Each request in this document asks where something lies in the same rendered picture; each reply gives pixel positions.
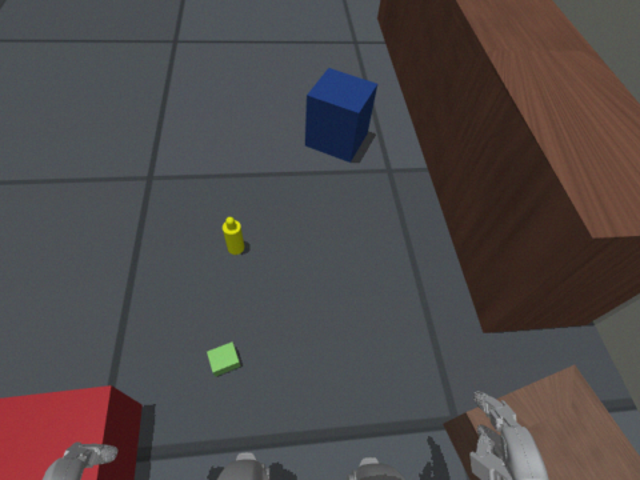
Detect left robot hand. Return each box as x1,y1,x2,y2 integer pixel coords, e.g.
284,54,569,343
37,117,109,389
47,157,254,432
42,442,118,480

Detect right robot hand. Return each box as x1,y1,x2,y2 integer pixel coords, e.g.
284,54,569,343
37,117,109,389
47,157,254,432
470,391,549,480

